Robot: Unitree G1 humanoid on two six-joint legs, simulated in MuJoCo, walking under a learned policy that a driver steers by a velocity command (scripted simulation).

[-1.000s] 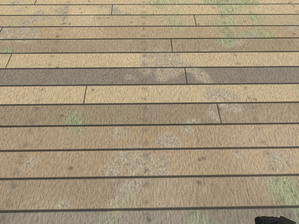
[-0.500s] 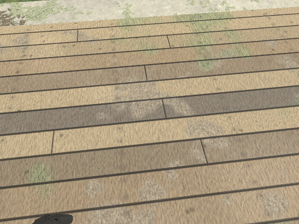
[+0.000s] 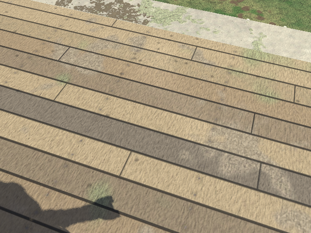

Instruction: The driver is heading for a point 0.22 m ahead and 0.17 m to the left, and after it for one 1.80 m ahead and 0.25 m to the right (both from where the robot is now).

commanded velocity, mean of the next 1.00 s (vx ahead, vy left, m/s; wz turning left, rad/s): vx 0.50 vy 0.00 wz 0.11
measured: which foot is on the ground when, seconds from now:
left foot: up 0.00-0.04, down 0.06-0.60, up 0.62-1.00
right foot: down 0.00-0.08, up 0.10-0.54, down 0.56-1.00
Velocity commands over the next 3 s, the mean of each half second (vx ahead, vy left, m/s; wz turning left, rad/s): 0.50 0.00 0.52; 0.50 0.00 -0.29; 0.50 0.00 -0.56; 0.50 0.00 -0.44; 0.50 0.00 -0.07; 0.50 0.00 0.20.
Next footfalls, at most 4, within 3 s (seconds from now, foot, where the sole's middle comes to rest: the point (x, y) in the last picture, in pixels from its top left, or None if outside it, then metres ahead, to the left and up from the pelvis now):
0.06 left None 0.20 0.11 -0.77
0.56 right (176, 218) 0.53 -0.03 -0.77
1.06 left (127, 163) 0.78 0.21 -0.77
1.56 right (192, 129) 1.01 -0.10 -0.77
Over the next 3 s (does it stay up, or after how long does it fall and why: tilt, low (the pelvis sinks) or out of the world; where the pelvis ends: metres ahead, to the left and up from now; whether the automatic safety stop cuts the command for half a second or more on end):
stays up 1.60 -0.32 0.01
